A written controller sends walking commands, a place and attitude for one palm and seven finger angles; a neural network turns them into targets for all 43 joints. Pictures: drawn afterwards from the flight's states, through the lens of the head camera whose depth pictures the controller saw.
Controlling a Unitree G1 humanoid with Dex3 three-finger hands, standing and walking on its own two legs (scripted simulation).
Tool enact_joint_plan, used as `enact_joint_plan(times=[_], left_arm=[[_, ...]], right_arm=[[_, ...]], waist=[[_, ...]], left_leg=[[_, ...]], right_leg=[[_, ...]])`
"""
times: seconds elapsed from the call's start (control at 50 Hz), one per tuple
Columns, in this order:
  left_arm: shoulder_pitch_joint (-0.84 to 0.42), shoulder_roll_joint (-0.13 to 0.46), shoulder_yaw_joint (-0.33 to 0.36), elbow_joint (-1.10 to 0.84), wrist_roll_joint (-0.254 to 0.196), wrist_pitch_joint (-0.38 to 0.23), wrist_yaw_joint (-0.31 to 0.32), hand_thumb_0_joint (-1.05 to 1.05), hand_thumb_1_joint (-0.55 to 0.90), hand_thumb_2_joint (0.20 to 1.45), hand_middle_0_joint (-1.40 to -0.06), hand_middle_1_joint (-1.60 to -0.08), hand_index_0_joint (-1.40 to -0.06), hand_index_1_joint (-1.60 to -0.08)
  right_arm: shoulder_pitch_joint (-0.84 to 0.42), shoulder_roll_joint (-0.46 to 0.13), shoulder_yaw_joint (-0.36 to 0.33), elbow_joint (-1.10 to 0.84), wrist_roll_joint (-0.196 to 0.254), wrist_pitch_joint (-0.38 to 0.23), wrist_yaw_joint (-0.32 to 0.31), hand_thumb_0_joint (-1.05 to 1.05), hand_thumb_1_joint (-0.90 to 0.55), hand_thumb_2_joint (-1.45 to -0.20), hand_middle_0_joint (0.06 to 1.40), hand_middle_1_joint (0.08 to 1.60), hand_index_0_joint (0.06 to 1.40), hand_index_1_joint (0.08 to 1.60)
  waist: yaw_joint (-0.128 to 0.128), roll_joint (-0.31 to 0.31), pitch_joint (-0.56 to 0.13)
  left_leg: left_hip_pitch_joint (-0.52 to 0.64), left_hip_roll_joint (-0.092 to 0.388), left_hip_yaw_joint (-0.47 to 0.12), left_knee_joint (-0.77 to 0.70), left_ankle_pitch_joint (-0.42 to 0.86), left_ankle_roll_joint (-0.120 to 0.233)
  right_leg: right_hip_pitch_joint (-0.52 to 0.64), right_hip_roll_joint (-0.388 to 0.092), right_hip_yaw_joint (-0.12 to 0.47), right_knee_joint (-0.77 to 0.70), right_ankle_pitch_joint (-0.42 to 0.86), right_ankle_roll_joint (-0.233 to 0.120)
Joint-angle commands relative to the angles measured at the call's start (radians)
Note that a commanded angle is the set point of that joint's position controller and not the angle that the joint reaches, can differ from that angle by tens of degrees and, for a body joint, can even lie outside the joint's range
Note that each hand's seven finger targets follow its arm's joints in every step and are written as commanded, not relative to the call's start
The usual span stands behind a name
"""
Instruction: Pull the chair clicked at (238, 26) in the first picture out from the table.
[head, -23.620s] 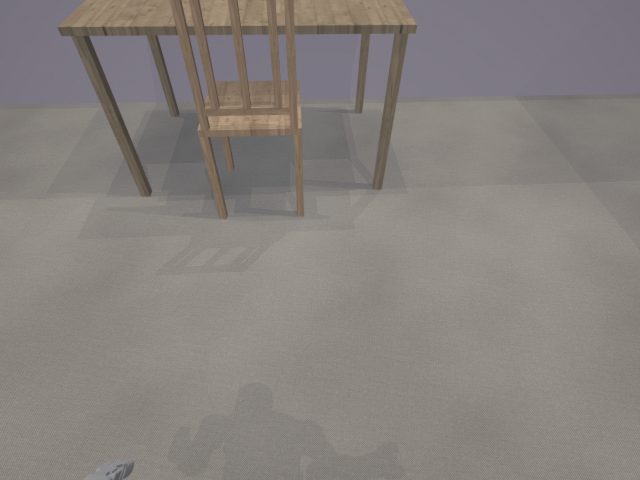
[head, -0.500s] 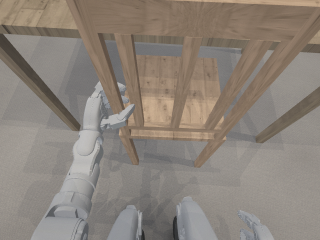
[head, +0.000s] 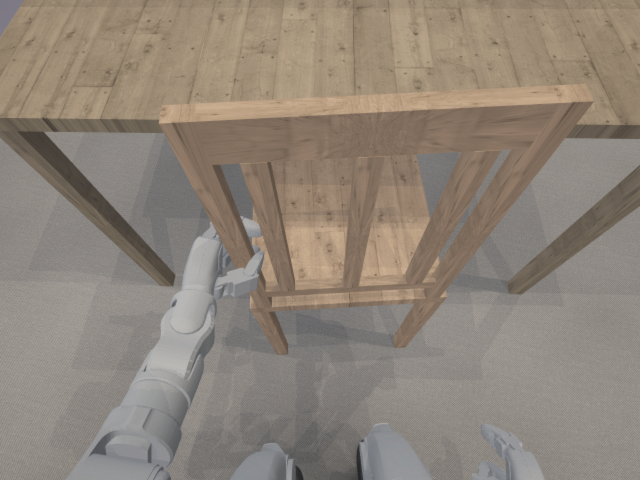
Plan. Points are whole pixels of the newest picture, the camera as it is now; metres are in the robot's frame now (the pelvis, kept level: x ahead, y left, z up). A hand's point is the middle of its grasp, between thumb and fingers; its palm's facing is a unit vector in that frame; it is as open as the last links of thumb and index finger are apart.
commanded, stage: step backward, pulling the chair out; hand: left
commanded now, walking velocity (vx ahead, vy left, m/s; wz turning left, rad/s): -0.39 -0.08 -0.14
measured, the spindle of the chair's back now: (357, 235) +0.42 -0.06 -0.01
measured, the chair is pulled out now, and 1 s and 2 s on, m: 0.02 0.09 0.09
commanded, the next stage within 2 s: none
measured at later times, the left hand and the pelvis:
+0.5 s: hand (254, 295) +0.34 +0.08 -0.03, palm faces -0.15 -0.97 -0.17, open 5.7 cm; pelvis -0.02 -0.01 +0.04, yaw -5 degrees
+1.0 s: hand (257, 336) +0.29 +0.07 -0.03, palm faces -0.16 -0.97 -0.20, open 5.7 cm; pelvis -0.05 -0.01 +0.04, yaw -5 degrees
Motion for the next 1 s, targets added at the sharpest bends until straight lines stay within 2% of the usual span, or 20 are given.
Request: enact_joint_plan(times=[0.0,0.04,0.1,0.18,0.24,0.28,0.36,0.48,0.54,0.56,0.62,0.66,0.72,0.76,0.84,0.86,0.88,0.94,0.96,0.98], left_arm=[[-0.25,0.118,0.022,-0.064,0.031,-0.026,0.03,0.0,0.9,0.9,-0.5,-1.45,-0.5,-1.45],[-0.278,0.115,0.017,-0.007,0.03,-0.029,0.02,0.0,0.9,0.9,-0.5,-1.45,-0.5,-1.45],[-0.289,0.124,0.028,0.056,0.031,-0.046,0.006,0.0,0.9,0.9,-0.5,-1.45,-0.5,-1.45],[-0.247,0.128,0.036,0.091,0.033,-0.062,-0.015,0.0,0.9,0.9,-0.5,-1.45,-0.5,-1.45],[-0.211,0.136,0.043,0.074,0.028,-0.077,-0.023,0.0,0.9,0.9,-0.5,-1.45,-0.5,-1.45],[-0.18,0.147,0.052,0.067,0.029,-0.082,-0.022,0.0,0.9,0.9,-0.5,-1.45,-0.5,-1.45],[-0.201,0.183,0.071,0.057,0.027,-0.097,-0.014,0.0,0.9,0.9,-0.5,-1.45,-0.5,-1.45],[-0.207,0.2,0.076,0.057,0.02,-0.12,0.007,0.0,0.9,0.9,-0.5,-1.45,-0.5,-1.45],[-0.217,0.206,0.079,0.065,0.02,-0.134,0.02,0.0,0.9,0.9,-0.5,-1.45,-0.5,-1.45],[-0.203,0.247,0.111,0.077,0.021,-0.134,0.029,0.0,0.9,0.9,-0.5,-1.45,-0.5,-1.45],[-0.22,0.225,0.091,0.084,0.022,-0.142,0.035,0.0,0.9,0.9,-0.5,-1.45,-0.5,-1.45],[-0.2,0.257,0.116,0.099,0.025,-0.144,0.043,0.0,0.9,0.9,-0.5,-1.45,-0.5,-1.45],[-0.201,0.211,0.077,0.09,0.027,-0.151,0.041,0.0,0.9,0.9,-0.5,-1.45,-0.5,-1.45],[-0.178,0.224,0.084,0.09,0.029,-0.158,0.041,0.0,0.9,0.9,-0.5,-1.45,-0.5,-1.45],[-0.185,0.181,0.048,0.062,0.027,-0.163,0.032,0.0,0.9,0.9,-0.5,-1.45,-0.5,-1.45],[-0.177,0.211,0.075,0.069,0.03,-0.163,0.036,0.0,0.9,0.9,-0.5,-1.45,-0.5,-1.45],[-0.186,0.184,0.053,0.067,0.029,-0.161,0.033,0.0,0.9,0.9,-0.5,-1.45,-0.5,-1.45],[-0.229,0.184,0.055,0.064,0.032,-0.168,0.034,0.0,0.9,0.9,-0.5,-1.45,-0.5,-1.45],[-0.233,0.214,0.078,0.072,0.035,-0.169,0.038,0.0,0.9,0.9,-0.5,-1.45,-0.5,-1.45],[-0.241,0.197,0.066,0.079,0.034,-0.169,0.037,0.0,0.9,0.9,-0.5,-1.45,-0.5,-1.45]], right_arm=[[0.083,-0.148,-0.059,-0.046,-0.011,0.002,-0.049,0.0,-0.9,-0.9,0.2,0.3,0.2,0.3],[0.099,-0.152,-0.063,-0.021,-0.02,0.004,-0.054,0.0,-0.9,-0.9,0.2,0.3,0.2,0.3],[0.117,-0.155,-0.075,0.016,-0.039,-0.002,-0.055,0.0,-0.9,-0.9,0.2,0.3,0.2,0.3],[0.125,-0.153,-0.086,0.039,-0.053,-0.01,-0.043,0.0,-0.9,-0.9,0.2,0.3,0.2,0.3],[0.11,-0.154,-0.089,0.039,-0.055,-0.016,-0.038,0.0,-0.9,-0.9,0.2,0.3,0.2,0.3],[0.117,-0.155,-0.093,0.044,-0.052,-0.019,-0.04,0.0,-0.9,-0.9,0.2,0.3,0.2,0.3],[0.117,-0.161,-0.097,0.06,-0.042,-0.031,-0.049,0.0,-0.9,-0.9,0.2,0.3,0.2,0.3],[0.097,-0.155,-0.095,0.083,-0.028,-0.055,-0.052,0.0,-0.9,-0.9,0.2,0.3,0.2,0.3],[0.091,-0.152,-0.091,0.09,-0.019,-0.066,-0.048,0.0,-0.9,-0.9,0.2,0.3,0.2,0.3],[0.09,-0.16,-0.094,0.097,-0.016,-0.067,-0.048,0.0,-0.9,-0.9,0.2,0.3,0.2,0.3],[0.084,-0.155,-0.091,0.098,-0.007,-0.075,-0.039,0.0,-0.9,-0.9,0.2,0.3,0.2,0.3],[0.084,-0.169,-0.094,0.102,-0.003,-0.08,-0.037,0.0,-0.9,-0.9,0.2,0.3,0.2,0.3],[0.073,-0.165,-0.09,0.099,0.0,-0.092,-0.033,0.0,-0.9,-0.9,0.2,0.3,0.2,0.3],[0.077,-0.18,-0.093,0.1,-0.001,-0.1,-0.036,0.0,-0.9,-0.9,0.2,0.3,0.2,0.3],[0.07,-0.174,-0.087,0.088,-0.007,-0.119,-0.041,0.0,-0.9,-0.9,0.2,0.3,0.2,0.3],[0.073,-0.182,-0.092,0.095,-0.01,-0.123,-0.045,0.0,-0.9,-0.9,0.2,0.3,0.2,0.3],[0.067,-0.174,-0.087,0.091,-0.011,-0.126,-0.045,0.0,-0.9,-0.9,0.2,0.3,0.2,0.3],[0.072,-0.164,-0.083,0.095,-0.016,-0.139,-0.048,0.0,-0.9,-0.9,0.2,0.3,0.2,0.3],[0.075,-0.17,-0.086,0.106,-0.018,-0.143,-0.052,0.0,-0.9,-0.9,0.2,0.3,0.2,0.3],[0.074,-0.163,-0.083,0.109,-0.018,-0.147,-0.052,0.0,-0.9,-0.9,0.2,0.3,0.2,0.3]], waist=[[0.001,-0.068,-0.402],[0.003,-0.045,-0.394],[0.014,0.048,-0.374],[0.03,0.108,-0.359],[0.041,0.11,-0.326],[0.04,0.077,-0.341],[0.031,0.006,-0.344],[0.03,0.038,-0.321],[0.021,-0.006,-0.303],[0.025,-0.029,-0.303],[0.019,-0.075,-0.29],[0.023,-0.088,-0.276],[0.022,-0.062,-0.27],[0.026,-0.019,-0.261],[0.034,0.031,-0.265],[0.038,0.036,-0.258],[0.039,0.047,-0.246],[0.037,0.031,-0.226],[0.039,0.029,-0.223],[0.041,0.023,-0.219]], left_leg=[[0.347,0.094,-0.052,-0.222,0.497,-0.012],[0.435,0.115,-0.054,-0.248,0.642,-0.018],[0.563,0.141,-0.061,-0.279,0.82,-0.033],[0.649,0.161,-0.071,-0.308,0.924,-0.061],[0.626,0.167,-0.055,-0.346,0.847,-0.058],[0.638,0.164,-0.04,-0.348,0.849,-0.065],[0.609,0.157,-0.02,-0.378,0.728,-0.053],[0.582,0.135,0.016,-0.41,0.497,-0.044],[0.559,0.102,0.035,-0.407,0.359,-0.043],[0.546,0.092,0.038,-0.403,0.308,-0.042],[0.525,0.06,0.06,-0.397,0.182,-0.039],[0.524,0.055,0.052,-0.409,0.158,-0.034],[0.55,0.069,0.048,-0.448,0.2,-0.029],[0.579,0.089,0.028,-0.477,0.238,-0.024],[0.594,0.143,-0.01,-0.521,0.314,-0.015],[0.59,0.153,-0.021,-0.529,0.316,-0.011],[0.572,0.162,-0.023,-0.535,0.307,-0.011],[0.542,0.168,-0.022,-0.53,0.265,-0.008],[0.538,0.168,-0.026,-0.526,0.265,-0.008],[0.53,0.166,-0.022,-0.517,0.271,-0.01]], right_leg=[[0.412,-0.06,0.038,-0.196,0.584,0.018],[0.414,-0.048,0.029,-0.224,0.638,0.019],[0.382,-0.03,0.013,-0.257,0.618,0.011],[0.385,-0.011,0.002,-0.301,0.516,-0.003],[0.432,-0.018,0.012,-0.337,0.526,-0.01],[0.478,-0.028,0.021,-0.358,0.629,-0.014],[0.526,-0.042,0.042,-0.38,0.69,-0.009],[0.552,-0.067,0.069,-0.43,0.606,0.003],[0.549,-0.091,0.089,-0.474,0.563,0.016],[0.557,-0.101,0.102,-0.494,0.538,0.023],[0.557,-0.13,0.129,-0.563,0.425,0.045],[0.544,-0.13,0.131,-0.594,0.341,0.05],[0.529,-0.107,0.099,-0.592,0.265,0.05],[0.494,-0.076,0.074,-0.577,0.227,0.043],[0.469,-0.028,0.035,-0.491,0.214,0.013],[0.461,-0.021,0.037,-0.477,0.203,0.012],[0.464,-0.02,0.033,-0.455,0.195,0.007],[0.455,-0.021,0.039,-0.423,0.188,0.0],[0.452,-0.02,0.046,-0.424,0.189,-0.002],[0.458,-0.027,0.05,-0.418,0.201,-0.004]])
